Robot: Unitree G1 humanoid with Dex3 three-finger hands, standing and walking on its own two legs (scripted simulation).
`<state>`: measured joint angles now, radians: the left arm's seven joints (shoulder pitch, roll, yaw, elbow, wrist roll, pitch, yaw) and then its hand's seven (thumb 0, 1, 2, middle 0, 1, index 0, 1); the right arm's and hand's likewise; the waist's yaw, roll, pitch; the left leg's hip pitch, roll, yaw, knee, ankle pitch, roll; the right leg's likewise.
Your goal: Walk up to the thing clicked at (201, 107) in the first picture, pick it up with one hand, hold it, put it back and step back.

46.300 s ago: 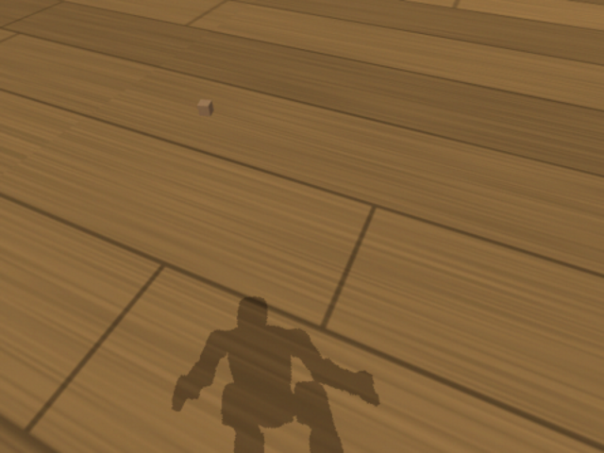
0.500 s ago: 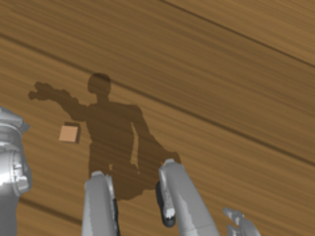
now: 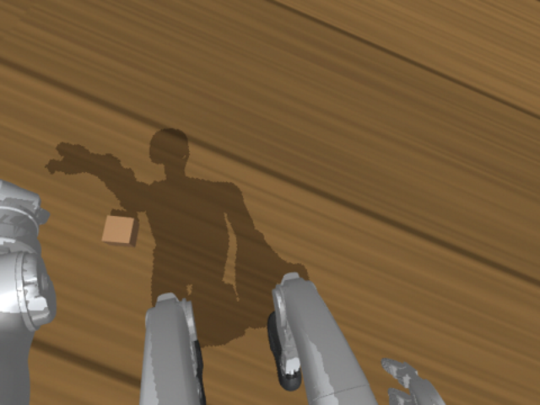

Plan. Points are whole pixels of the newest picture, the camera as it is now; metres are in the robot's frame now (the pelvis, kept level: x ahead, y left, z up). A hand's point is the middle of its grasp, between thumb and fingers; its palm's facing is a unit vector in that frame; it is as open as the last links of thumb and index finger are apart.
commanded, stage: go down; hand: left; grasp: from above
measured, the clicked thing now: (121, 231) +0.47 +0.28 -0.53
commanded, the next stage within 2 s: approach in 1.66 s
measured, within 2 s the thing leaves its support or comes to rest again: neither
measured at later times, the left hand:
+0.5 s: hand out of the picture +0.43 +0.34 -0.09, palm faces -0.10 -0.43 -0.90, open 14.2 cm
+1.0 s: hand (2, 201) +0.43 +0.33 -0.09, palm faces -0.08 -0.42 -0.90, open 13.7 cm
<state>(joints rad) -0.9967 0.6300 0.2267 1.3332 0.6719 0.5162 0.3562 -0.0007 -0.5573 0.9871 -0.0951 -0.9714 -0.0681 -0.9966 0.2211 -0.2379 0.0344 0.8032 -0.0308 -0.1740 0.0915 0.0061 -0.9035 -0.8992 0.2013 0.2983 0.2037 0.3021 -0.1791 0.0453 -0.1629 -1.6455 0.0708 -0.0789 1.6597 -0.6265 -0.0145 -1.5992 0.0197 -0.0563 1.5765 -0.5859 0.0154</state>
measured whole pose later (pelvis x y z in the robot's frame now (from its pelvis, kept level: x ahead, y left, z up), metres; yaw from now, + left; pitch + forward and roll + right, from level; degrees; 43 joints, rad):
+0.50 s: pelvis +0.00 +0.00 +0.00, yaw +0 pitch +34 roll -6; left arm -1.01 0.61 0.24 1.35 0.66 0.57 0.40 0.00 -0.51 0.95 -0.15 -0.92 -0.11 -0.95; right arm 0.22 -0.24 0.03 0.82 -0.03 -0.20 0.10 0.01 -0.91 -0.90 0.20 0.30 0.20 0.30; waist -0.18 0.04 -0.17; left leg -1.63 0.08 -0.08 1.65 -0.62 -0.02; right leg -1.59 0.03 -0.06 1.57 -0.58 0.01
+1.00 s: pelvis -0.01 +0.00 +0.00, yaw +0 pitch +33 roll -5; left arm -1.05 0.60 0.25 1.38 0.65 0.60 0.44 0.00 -0.42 0.88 -0.21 -0.86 -0.18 -0.89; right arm 0.21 -0.25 0.02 0.85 -0.04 -0.20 0.11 0.01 -0.91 -0.90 0.20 0.30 0.20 0.30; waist -0.18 0.04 -0.17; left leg -1.62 0.08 -0.08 1.65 -0.62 -0.02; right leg -1.59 0.03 -0.05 1.57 -0.58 0.01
